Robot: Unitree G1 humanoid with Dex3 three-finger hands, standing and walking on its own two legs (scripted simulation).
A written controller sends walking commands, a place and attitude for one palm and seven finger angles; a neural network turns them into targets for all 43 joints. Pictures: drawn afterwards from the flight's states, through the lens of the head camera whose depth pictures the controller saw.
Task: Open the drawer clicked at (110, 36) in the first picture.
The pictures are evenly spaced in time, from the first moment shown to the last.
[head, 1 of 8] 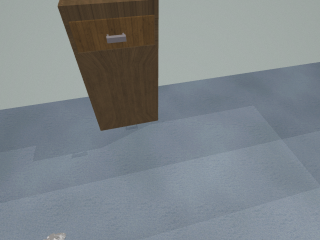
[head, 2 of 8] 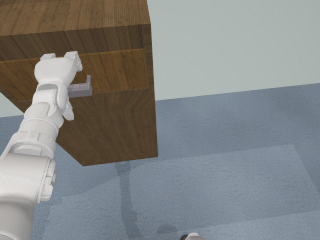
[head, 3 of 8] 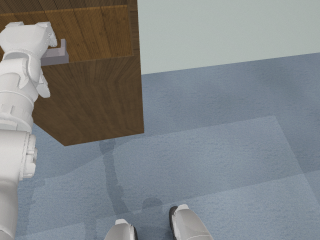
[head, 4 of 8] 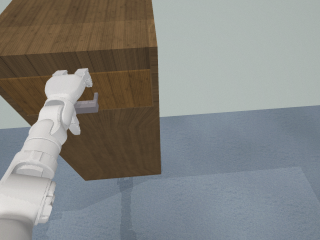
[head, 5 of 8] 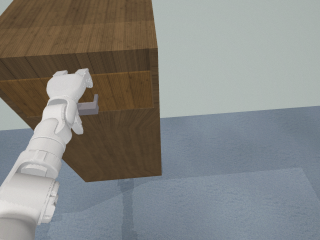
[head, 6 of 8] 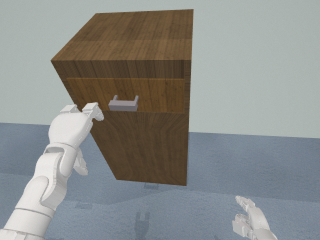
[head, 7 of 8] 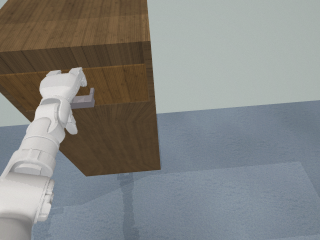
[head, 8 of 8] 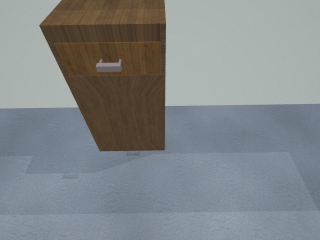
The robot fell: no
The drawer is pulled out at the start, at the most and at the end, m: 0.00 0.00 0.00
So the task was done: no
